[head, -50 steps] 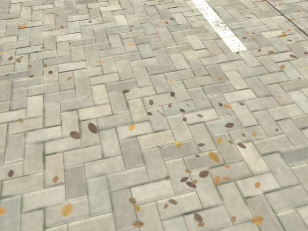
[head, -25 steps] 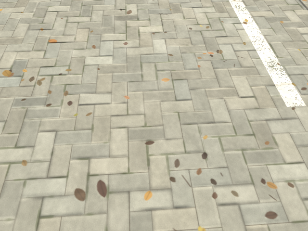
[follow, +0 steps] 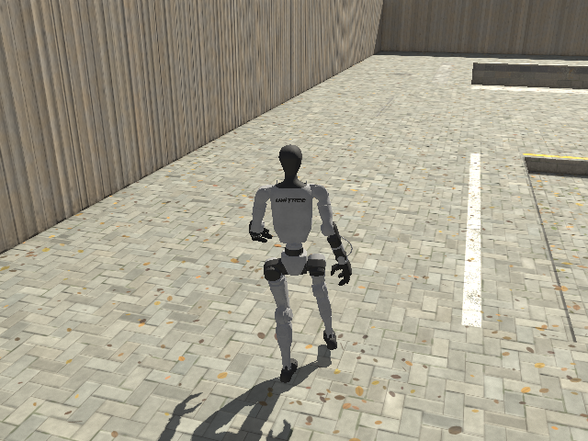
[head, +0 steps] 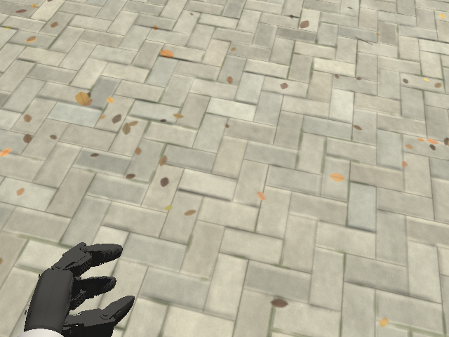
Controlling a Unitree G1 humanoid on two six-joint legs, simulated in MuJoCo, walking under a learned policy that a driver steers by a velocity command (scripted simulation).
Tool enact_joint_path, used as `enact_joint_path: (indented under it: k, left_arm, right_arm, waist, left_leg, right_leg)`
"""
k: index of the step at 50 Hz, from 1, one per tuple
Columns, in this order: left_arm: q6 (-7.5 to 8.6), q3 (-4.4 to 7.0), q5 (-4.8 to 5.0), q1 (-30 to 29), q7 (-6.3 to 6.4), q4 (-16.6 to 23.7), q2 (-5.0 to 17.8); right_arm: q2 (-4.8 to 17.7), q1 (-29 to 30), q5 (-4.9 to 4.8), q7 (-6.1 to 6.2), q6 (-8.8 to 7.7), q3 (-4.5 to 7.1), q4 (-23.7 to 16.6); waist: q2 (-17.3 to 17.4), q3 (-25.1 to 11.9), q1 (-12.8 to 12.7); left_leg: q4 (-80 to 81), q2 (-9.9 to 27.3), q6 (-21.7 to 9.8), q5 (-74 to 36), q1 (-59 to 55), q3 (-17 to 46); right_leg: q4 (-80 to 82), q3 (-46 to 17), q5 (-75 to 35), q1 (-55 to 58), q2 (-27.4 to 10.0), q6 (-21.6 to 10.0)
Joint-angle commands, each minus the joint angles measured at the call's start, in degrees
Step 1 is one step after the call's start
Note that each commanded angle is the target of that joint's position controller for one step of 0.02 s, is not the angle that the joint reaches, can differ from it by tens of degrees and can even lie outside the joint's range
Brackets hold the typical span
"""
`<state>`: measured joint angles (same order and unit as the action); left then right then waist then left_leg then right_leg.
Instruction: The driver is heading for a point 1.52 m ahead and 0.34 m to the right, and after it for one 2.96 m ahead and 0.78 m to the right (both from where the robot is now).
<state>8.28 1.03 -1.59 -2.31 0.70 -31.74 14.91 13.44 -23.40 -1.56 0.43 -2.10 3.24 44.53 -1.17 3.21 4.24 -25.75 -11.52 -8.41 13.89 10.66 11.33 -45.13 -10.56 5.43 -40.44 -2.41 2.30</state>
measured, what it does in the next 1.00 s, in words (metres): walks ahead, turning right: right foot, then left foot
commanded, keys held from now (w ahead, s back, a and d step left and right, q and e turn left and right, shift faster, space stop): q+shift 0.06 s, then shift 0.12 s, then e+shift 0.72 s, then w+e+shift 0.10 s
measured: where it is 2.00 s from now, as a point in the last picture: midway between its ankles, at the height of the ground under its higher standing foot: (321, 215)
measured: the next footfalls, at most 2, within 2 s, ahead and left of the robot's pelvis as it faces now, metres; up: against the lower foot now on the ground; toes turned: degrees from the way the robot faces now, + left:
right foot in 0.12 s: +0.34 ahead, -0.11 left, +0.00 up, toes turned +17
left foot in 0.50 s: +0.25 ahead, +0.07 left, +0.00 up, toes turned -6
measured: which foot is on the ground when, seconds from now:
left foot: down 0.00-0.12, up 0.14-0.48, down 0.50-0.98, up 1.00-1.00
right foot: up 0.00-0.10, down 0.12-0.50, up 0.52-0.96, down 0.98-1.00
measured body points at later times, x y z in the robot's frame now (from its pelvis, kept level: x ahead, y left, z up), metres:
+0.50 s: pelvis +0.18 -0.04 -0.01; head +0.22 -0.03 +0.44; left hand +0.24 +0.25 -0.12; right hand +0.41 -0.26 -0.09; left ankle +0.20 +0.07 -0.74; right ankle +0.30 -0.12 -0.74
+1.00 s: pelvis +0.20 -0.08 -0.02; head +0.22 -0.11 +0.43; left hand +0.48 +0.09 -0.08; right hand +0.19 -0.41 -0.12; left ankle +0.20 +0.07 -0.73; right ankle +0.15 -0.17 -0.74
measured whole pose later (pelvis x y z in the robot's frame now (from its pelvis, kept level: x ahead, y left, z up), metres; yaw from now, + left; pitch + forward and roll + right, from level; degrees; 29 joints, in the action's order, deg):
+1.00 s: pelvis +0.20 -0.08 -0.02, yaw -25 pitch +3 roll +1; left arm -3.7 4.6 2.3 8.8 -1.7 -31.7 17.8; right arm 19.1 -10.3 -0.8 0.2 -0.4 5.7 41.7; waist 1.0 1.1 2.0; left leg -40.2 10.3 2.1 25.2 15.6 -14.1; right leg -36.2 4.0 20.5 -19.3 -1.7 -2.2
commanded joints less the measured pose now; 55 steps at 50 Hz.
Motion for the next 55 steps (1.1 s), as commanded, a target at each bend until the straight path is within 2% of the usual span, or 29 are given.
enact_joint_path:
  k: [1, 3, 5, 6, 7, 8, 9, 10, 12, 14, 17, 19, 24, 25, 26, 27, 28, 29, 31, 35, 39, 45, 48, 49, 50, 51, 52, 53, 55]
  left_arm:
    - [-1.05, 1.71, 1.65, 1.03, 0.37, 3.43, 2.96]
    - [-1.12, 2.81, 2.37, -0.52, 0.48, 4.28, 5.26]
    - [-0.46, 3.88, 1.3, 8.28, 0.7, 1.56, 7.0]
    - [-0.28, 3.76, 0.02, 17.22, 0.78, -0.52, 7.52]
    - [-0.86, 3.19, -1.02, 18.3, 0.58, 0.17, 8.82]
    - [-1.29, 3.12, -1.59, 19.39, -0.34, -0.14, 8.72]
    - [-1.83, 3.9, 0.14, 12.16, -0.16, 1.51, 9.84]
    - [-2.76, 2.68, -0.08, 9.67, 0.43, 3.16, 5.32]
    - [-4.48, 0.68, 0.11, 8.55, 0.07, 1.27, 4.38]
    - [-5.06, 1.81, 1.29, 8.78, -0.84, -0.31, 6.13]
    - [-6.04, 3.94, 1.36, 12.86, -0.82, -1.65, 9.52]
    - [-6.77, 4.61, 1.89, 13.19, -0.64, -0.91, 10.21]
    - [-9.18, 5.94, 3.29, 14.47, 0.89, -0.41, 10.6]
    - [-9.45, 5.85, 3.42, 15.39, 1.22, -0.48, 9.74]
    - [-9.62, 5.4, 3.54, 16.27, 1.35, 0.1, 7.64]
    - [-9.16, 5.34, 4.25, 16.2, 1.22, 1.28, 6.13]
    - [-8.7, 6.8, 3.04, 17.19, 0.95, 0.94, 11.03]
    - [-9.2, 7.42, 2.88, 19.82, 0.89, -1.05, 12.41]
    - [-10.58, 6.92, 2.15, 23.33, 1.16, -3.29, 9.94]
    - [-10.88, 5.13, 3.22, 16.09, 0.08, 0.65, 6.95]
    - [-10.76, 3.8, 2.89, 12.11, -1.46, 3.61, 5.34]
    - [-12.32, 4.59, 3.0, 11.0, -2.51, 4.53, 7.08]
    - [-12.77, 5.92, 3.76, 16.07, -2.57, 2.0, 8.4]
    - [-12.23, 7.65, 4.41, 26.25, -2.0, -2.17, 11.32]
    - [-11.01, 9.21, 4.61, 33.94, -1.44, -3.48, 18.26]
    - [-7.64, 8.77, 3.14, 32.12, -2.44, -0.57, 20.81]
    - [-5.87, 7.03, 2.66, 29.38, -2.7, -0.95, 15.12]
    - [-5.09, 5.62, 2.81, 25.99, -2.4, -0.75, 12.16]
    - [-5.03, 3.9, 2.76, 20.46, -1.6, 0.14, 8.51]
  right_arm:
    - [10.11, 1.43, -0.85, 2.3, 1.66, 3.29, -3.56]
    - [8.55, 2.71, -0.6, 2.81, 2.33, 3.29, -4.29]
    - [6.92, 6.57, -0.01, 3.13, 2.21, 3.05, -6.15]
    - [4.07, 6.51, 0.88, 2.67, 2.23, 1.88, -7.33]
    - [-1.2, -0.57, 2.97, 2.26, 2.35, 0.14, -8.19]
    - [4.74, -12.95, 1.25, 0.88, 1.94, 0.72, -7.3]
    - [10.41, -10.58, -0.06, 0.21, 2.74, 1.32, -6.66]
    - [12.35, 0.41, 0.57, 0.55, 3.67, 1.62, -7.31]
    - [8.82, 8.17, 2.3, 1.21, 5.07, 0.75, -9.27]
    - [4.9, 8.69, 3.11, 1.08, 3.94, -0.36, -10.07]
    - [3.86, 11.14, 2.35, 2.0, 2.43, -0.82, -10.25]
    - [5.79, 11.65, 1.57, 1.97, 2.95, -0.31, -9.33]
    - [7.35, 13.47, 0.96, 0.72, 2.53, 0.84, -8.62]
    - [8.76, 11.4, 1.21, 0.63, 2.2, 1.49, -7.83]
    - [12.37, 9.0, 2.73, 0.83, 2.07, 2.38, -7.56]
    - [14.11, 12.68, 4.84, 0.66, 2.03, 2.66, -8.23]
    - [11.07, 17.11, 5.78, 0.77, 1.27, 2.02, -9.52]
    - [7.53, 21.53, 4.79, 1.25, 0.85, 1.11, -10.83]
    - [5.77, 23.73, 2.78, 1.68, 0.49, 0.48, -11.39]
    - [7.65, 18.26, 2.99, 2.44, 1.57, 0.95, -9.79]
    - [11.76, 15.04, 2.96, 2.27, 2.6, 2.52, -8.44]
    - [14.33, 16.07, 0.66, 0.36, 1.62, 4.26, -7.36]
    - [13.52, 14.81, -0.88, -0.27, 0.73, 4.63, -5.96]
    - [10.12, 15.37, 0.23, -0.41, 0.6, 3.67, -5.94]
    - [4.6, 19.73, 2.51, -0.72, 0.17, 1.87, -8.81]
    - [6.2, 25.07, 1.56, -0.77, -2.02, 2.09, -13.6]
    - [11.13, 28.91, -0.65, -1.48, -3.84, 3.15, -13.86]
    - [12.46, 26.44, -0.59, -1.94, -4.91, 3.62, -12.87]
    - [12.1, 19.89, 1.92, -2.03, -5.5, 3.78, -8.79]
  waist:
    - [6.2, -7.5, -2.16]
    - [8.46, -6.47, -2.23]
    - [9.08, -11.26, -6.42]
    - [5.56, -19.52, -9.15]
    - [-9.55, -24.98, -4.9]
    - [-17.55, -32.0, -0.52]
    - [-13.11, -30.57, -0.61]
    - [-4.2, -24.5, -4.9]
    - [3.08, -12.21, -3.04]
    - [-0.42, -5.91, -1.47]
    - [-6.09, -11.42, -2.89]
    - [-7.24, -13.34, -2.93]
    - [-9.11, -8.08, -2.1]
    - [-8.58, -8.6, -1.37]
    - [-1.72, -10.92, -1.29]
    - [14.39, -9.16, -3.13]
    - [13.25, -6.73, -5.15]
    - [9.34, -6.04, -7.2]
    - [6.7, -5.65, -7.65]
    - [7.21, -4.3, -3.45]
    - [8.61, -5.93, -1.27]
    - [10.87, -7.06, -2.56]
    - [8.34, -9.48, -5.56]
    - [2.02, -11.36, -9.53]
    - [-15.44, -7.74, -11.79]
    - [-17.23, -9.04, -12.73]
    - [-9.97, -4.03, -12.93]
    - [-9.03, -2.19, -9.64]
    - [-5.38, -1.6, -5.31]
  left_leg:
    - [0.41, 3.47, 3.07, -29.23, 14.59, 7.91]
    - [-3.79, 4.45, 4.29, -20.65, 10.41, 12.84]
    - [-16.71, 3.67, 6.41, -21.74, 3.28, 10.73]
    - [-32.9, 2.61, 8.32, -8.06, 4.97, 6.32]
    - [-49.16, -2.37, 9.72, 32.74, 17.04, 2.16]
    - [-63.29, -0.05, 10.94, 33.29, 22.88, 6.66]
    - [-70.3, 4.84, 12.3, 23.84, 29.03, 4.76]
    - [-67.49, 7.2, 12.65, 17.68, 29.65, 0.57]
    - [-57.77, 8.11, 12.42, 12.04, 22.62, -3.41]
    - [-39.24, 8.64, 11.68, 12.9, 16.97, -8.42]
    - [-24.7, 6.72, 11.77, 13.7, 12.21, -8.19]
    - [-19.78, 6.25, 10.87, 9.99, 10.37, -6.0]
    - [-1.3, 5.94, 6.91, 0.94, -0.02, -5.5]
    - [3.45, 8.97, 5.28, -0.98, -6.24, -4.94]
    - [6.17, 19.51, 0.54, 2.7, -13.52, 3.53]
    - [11.02, 32.19, -5.58, -1.1, -8.69, 16.57]
    - [11.2, 34.76, -7.07, -7.73, -2.68, 16.43]
    - [9.66, 30.86, -4.58, -10.64, -1.09, 9.79]
    - [8.13, 26.02, -2.02, -14.3, -1.69, 1.78]
    - [8.24, 24.89, -4.32, -21.04, -6.21, -5.91]
    - [7.16, 27.75, -5.3, -24.74, -9.01, -9.6]
    - [2.99, 31.18, -1.8, -26.94, -7.25, -15.4]
    - [-0.03, 30.86, 2.71, 6.86, 0.75, -18.1]
    - [-11.83, 27.03, 5.27, 15.01, 11.59, -21.83]
    - [-39.04, 19.51, 9.44, 24.67, 33.25, -25.39]
    - [-47.99, 11.08, 9.56, 22.67, 50.35, -10.05]
    - [-48.75, 14.75, 7.23, 16.71, 53.19, -6.37]
    - [-45.44, 15.85, 5.97, 10.53, 51.11, -6.32]
    - [-36.78, 18.26, 7.12, -0.11, 42.25, -7.11]
  right_leg:
    - [14.01, 10.19, -12.24, 24.55, 11.68, 1.75]
    - [19.49, 6.74, -13.87, 24.51, 10.8, 1.81]
    - [26.03, 6.05, -24.26, 31.14, 7.32, 0.14]
    - [23.46, 0.83, -32.03, 44.01, -1.66, -3.6]
    - [15.01, -14.94, -66.03, 56.8, -15.22, -9.61]
    - [13.43, -33.18, -58.52, 61.22, -27.58, -21.23]
    - [17.89, -37.12, -27.94, 58.52, -27.59, -24.8]
    - [22.43, -29.57, -8.98, 50.09, -19.49, -21.66]
    - [27.12, -18.55, 0.87, 29.14, -8.92, -15.0]
    - [28.72, -10.34, -6.08, 20.9, -1.08, -11.49]
    - [27.78, -12.97, -20.34, 27.57, -2.69, -14.45]
    - [28.87, -17.31, -6.98, 28.89, -4.43, -14.63]
    - [32.71, -21.54, 21.18, 19.48, -1.44, -9.98]
    - [30.58, -19.8, 24.34, 15.58, 0.86, -7.41]
    - [20.52, -13.98, 29.76, 7.67, 4.87, -4.1]
    - [1.82, -0.05, 28.85, 0.77, 11.89, -2.59]
    - [-10.17, 0.83, 25.88, 0.21, 6.6, -0.24]
    - [-15.66, 2.18, 22.34, 1.81, 5.49, 0.57]
    - [-25.08, 3.61, 17.21, 0.58, 4.41, 2.25]
    - [-22.76, 8.46, 11.69, -3.71, -0.32, 5.78]
    - [-12.16, 10.71, 12.52, 0.6, -2.82, 5.68]
    - [3.06, 15.21, 13.52, 12.93, -1.32, 0.4]
    - [12.46, 17.4, 13.26, 28.36, 1.66, -5.08]
    - [15.35, 13.81, 16.8, 42.67, 2.0, -8.71]
    - [20.65, -10.39, 21.32, 51.85, -11.56, -15.75]
    - [34.1, -39.36, 44.29, 52.77, -18.69, -25.77]
    - [37.15, -34.4, 46.89, 50.58, -19.47, -23.86]
    - [36.1, -28.81, 40.71, 47.18, -17.75, -21.34]
    - [34.51, -16.03, 26.13, 40.9, -12.16, -17.29]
